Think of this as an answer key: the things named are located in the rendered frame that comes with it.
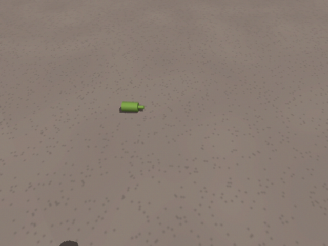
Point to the bottle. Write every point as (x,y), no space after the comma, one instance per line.
(131,106)

